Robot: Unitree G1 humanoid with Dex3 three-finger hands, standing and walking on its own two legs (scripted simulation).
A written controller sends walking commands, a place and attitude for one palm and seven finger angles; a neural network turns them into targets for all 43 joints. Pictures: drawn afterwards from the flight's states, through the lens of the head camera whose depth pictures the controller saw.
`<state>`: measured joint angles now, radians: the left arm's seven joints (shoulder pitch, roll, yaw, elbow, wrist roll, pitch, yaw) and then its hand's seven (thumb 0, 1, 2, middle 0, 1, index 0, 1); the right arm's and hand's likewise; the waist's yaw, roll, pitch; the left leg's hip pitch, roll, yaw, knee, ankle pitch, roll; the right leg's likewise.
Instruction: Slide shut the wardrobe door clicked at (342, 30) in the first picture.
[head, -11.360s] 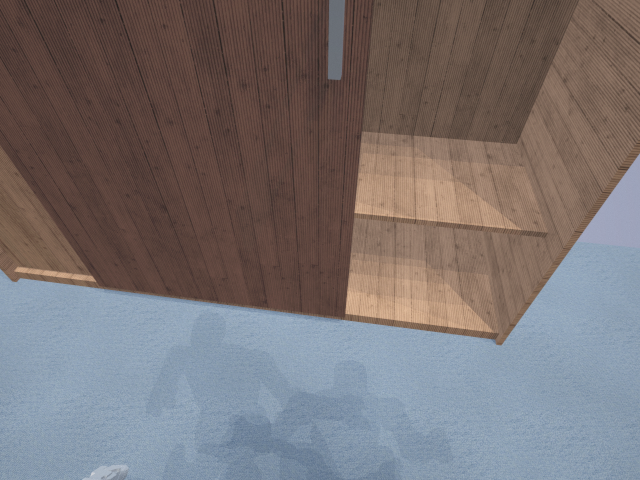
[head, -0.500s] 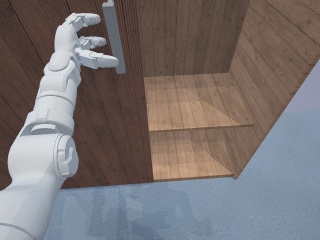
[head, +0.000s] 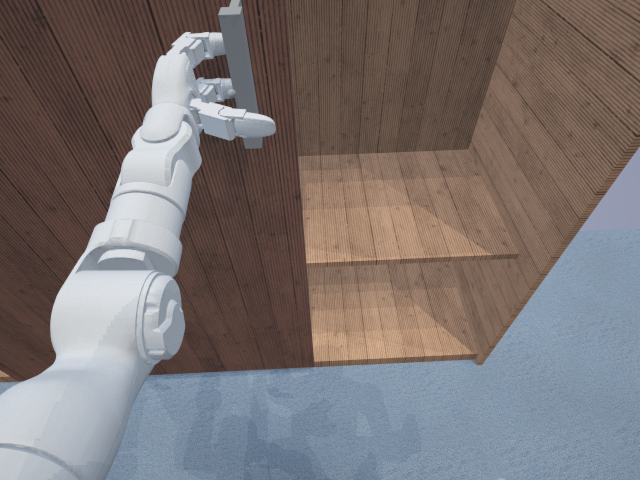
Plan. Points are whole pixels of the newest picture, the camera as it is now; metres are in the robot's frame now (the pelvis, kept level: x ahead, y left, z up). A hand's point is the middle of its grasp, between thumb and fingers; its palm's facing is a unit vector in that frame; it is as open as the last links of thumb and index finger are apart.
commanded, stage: move the hooked fingers beside the handle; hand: left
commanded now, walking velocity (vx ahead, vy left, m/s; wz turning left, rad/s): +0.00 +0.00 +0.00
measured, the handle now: (245, 77) +0.53 +0.08 +0.25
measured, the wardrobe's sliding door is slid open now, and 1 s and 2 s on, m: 0.54 0.54 0.54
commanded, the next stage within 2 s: none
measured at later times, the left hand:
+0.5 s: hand (215, 98) +0.48 +0.11 +0.25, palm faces +0.05 -1.00 +0.00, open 14.0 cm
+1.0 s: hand (205, 95) +0.49 +0.12 +0.25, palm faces +0.02 -1.00 +0.01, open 14.0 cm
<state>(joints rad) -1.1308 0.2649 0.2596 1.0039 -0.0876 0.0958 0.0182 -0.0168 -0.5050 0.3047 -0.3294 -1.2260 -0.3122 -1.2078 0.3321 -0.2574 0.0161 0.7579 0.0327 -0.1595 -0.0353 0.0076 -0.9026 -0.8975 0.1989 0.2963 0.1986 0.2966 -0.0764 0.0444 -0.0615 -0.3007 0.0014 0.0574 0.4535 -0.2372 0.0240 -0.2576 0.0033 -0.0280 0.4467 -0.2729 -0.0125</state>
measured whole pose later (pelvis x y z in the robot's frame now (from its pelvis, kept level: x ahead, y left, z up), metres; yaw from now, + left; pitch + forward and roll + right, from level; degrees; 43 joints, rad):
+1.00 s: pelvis +0.00 +0.00 +0.00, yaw +0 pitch +4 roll +0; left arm -1.06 0.35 0.29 0.97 -0.11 0.08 -0.07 -0.02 -0.50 0.30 -0.34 -1.22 -0.30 -1.20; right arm 0.37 -0.27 0.02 0.75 0.05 -0.14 -0.05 0.01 -0.90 -0.90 0.20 0.30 0.20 0.30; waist -0.09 0.05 -0.05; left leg -0.28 0.01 0.06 0.44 -0.24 0.02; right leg -0.23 0.01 -0.02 0.42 -0.27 -0.02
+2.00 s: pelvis +0.00 +0.00 +0.00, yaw +0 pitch +3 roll +0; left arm -0.95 0.37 0.30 0.83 -0.14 0.15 -0.11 -0.02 -0.50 0.30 -0.30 -1.20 -0.31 -1.20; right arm 0.34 -0.28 0.02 0.73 0.06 -0.12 -0.06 0.01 -0.90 -0.90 0.20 0.30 0.20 0.30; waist -0.07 0.05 -0.06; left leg -0.25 0.01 0.05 0.43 -0.24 0.02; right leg -0.20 0.01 -0.03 0.41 -0.26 -0.02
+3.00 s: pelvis +0.00 +0.00 +0.00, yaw +0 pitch +3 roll +0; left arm -0.98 0.27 0.23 0.78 -0.13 0.19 -0.01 -0.02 -0.51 0.30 -0.30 -1.20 -0.30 -1.20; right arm 0.30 -0.26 0.02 0.73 0.05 -0.12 -0.05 0.01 -0.90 -0.90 0.20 0.30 0.20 0.30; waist -0.06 0.05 -0.06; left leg -0.25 0.00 0.05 0.44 -0.23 0.02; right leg -0.20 0.01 -0.03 0.41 -0.27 -0.02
